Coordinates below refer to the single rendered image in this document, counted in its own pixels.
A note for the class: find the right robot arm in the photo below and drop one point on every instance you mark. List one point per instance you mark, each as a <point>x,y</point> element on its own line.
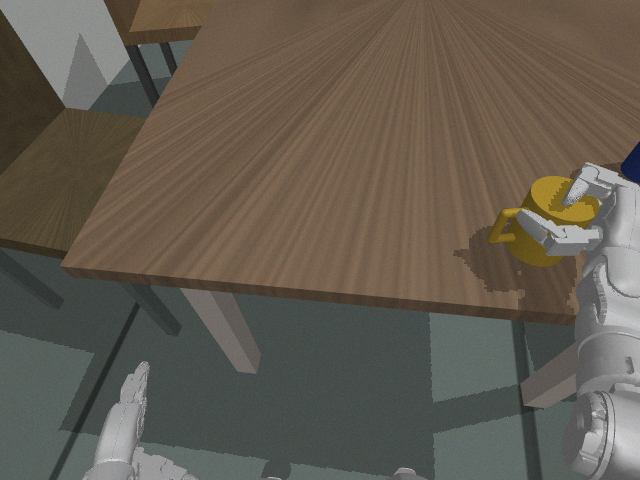
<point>602,439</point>

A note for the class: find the right robot hand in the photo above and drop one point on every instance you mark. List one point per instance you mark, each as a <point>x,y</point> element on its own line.
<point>617,223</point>

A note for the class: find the left robot hand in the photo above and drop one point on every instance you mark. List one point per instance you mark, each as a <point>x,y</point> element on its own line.
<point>120,436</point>

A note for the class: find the table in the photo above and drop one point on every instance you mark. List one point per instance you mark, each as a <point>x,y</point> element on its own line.
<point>360,151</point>

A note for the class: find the chair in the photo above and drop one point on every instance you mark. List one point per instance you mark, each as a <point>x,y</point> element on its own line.
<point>156,21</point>
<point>55,164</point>

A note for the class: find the left robot arm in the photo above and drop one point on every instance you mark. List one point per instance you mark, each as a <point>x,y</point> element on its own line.
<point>112,470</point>

